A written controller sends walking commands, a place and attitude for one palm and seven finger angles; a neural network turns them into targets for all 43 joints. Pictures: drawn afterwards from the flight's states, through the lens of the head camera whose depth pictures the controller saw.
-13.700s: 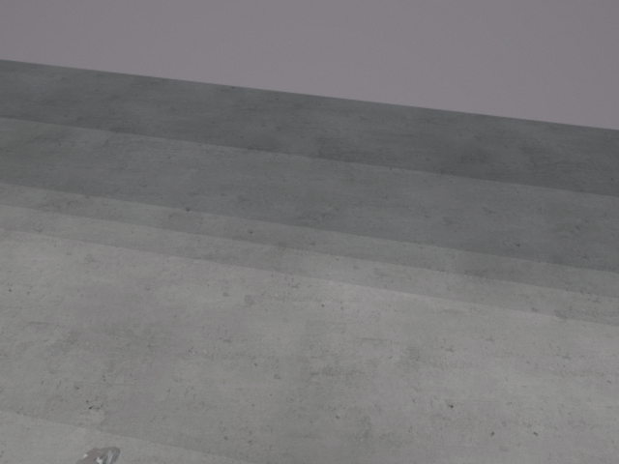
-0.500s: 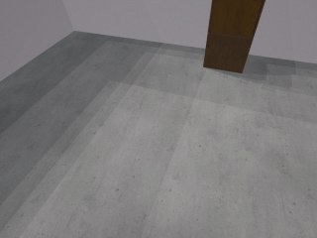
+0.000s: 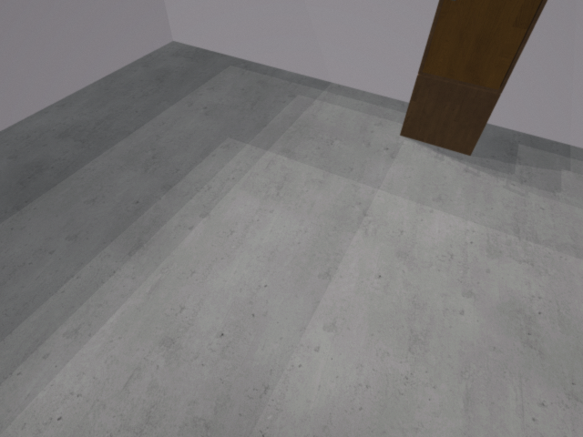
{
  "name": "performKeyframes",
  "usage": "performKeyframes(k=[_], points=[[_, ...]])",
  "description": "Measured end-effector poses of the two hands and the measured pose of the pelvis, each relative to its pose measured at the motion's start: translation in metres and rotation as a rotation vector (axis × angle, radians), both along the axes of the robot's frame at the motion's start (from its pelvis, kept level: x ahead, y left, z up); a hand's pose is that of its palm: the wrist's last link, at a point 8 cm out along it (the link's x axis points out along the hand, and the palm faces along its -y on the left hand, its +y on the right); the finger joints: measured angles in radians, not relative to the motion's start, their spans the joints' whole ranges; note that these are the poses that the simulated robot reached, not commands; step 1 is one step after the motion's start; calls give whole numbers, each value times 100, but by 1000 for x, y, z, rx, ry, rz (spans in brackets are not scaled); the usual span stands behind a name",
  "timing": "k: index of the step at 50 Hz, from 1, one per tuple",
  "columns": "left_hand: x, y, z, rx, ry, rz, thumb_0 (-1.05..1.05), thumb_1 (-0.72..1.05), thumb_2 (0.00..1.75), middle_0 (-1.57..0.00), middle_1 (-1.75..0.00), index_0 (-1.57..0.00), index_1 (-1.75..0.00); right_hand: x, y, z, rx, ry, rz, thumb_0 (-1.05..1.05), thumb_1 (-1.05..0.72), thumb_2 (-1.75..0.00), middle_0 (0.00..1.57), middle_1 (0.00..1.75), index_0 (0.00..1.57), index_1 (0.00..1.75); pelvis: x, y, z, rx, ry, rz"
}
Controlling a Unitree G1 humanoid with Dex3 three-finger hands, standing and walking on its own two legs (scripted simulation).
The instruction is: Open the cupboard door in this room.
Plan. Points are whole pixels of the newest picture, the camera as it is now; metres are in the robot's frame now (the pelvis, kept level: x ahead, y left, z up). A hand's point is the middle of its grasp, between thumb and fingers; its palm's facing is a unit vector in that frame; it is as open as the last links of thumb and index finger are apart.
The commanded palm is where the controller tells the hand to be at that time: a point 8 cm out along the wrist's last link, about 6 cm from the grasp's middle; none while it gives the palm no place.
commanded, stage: stand and wait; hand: left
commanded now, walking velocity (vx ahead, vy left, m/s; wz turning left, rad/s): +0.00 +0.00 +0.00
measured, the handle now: out of the picture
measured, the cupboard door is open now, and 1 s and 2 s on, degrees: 0 0 0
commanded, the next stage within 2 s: turn or walk to find it in 0.52 s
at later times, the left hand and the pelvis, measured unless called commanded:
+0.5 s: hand out of the picture -0.01 +0.18 -0.17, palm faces +0.01 -0.98 -0.18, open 7.4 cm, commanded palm none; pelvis -0.01 +0.02 +0.01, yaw -1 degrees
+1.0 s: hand out of the picture +0.02 +0.22 -0.19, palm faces +0.15 -0.97 -0.22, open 7.4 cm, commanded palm none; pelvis -0.02 +0.02 -0.01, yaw +8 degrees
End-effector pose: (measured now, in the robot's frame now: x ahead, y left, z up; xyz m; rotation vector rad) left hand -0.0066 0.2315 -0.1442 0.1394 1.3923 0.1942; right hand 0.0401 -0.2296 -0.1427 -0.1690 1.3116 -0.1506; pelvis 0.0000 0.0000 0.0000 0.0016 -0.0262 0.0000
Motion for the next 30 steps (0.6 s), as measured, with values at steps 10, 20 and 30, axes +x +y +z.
performKeyframes(k=[10, 20, 30], points=[[3, 3, 0, -22, -11, -20, 0, 91, 90, -20, -30, -20, -30, -23, 11, 6, -4, 21, -5, 0, -93, -90, 20, 30, 20, 30, -4, 9, 4, -3, -9, -8], [0, 2, 2, -35, 2, -39, 0, 91, 90, -20, -30, -20, -30, -64, 29, 4, 32, 106, -46, 0, -92, -90, 20, 30, 20, 30, -7, 14, 7, -3, -13, -17], [-11, 2, 2, -33, 34, -37, 0, 91, 90, -20, -30, -20, -30, -85, 40, 2, 54, 146, -74, 0, -91, -90, 20, 30, 20, 30, -8, 16, 7, -1, -9, -22]])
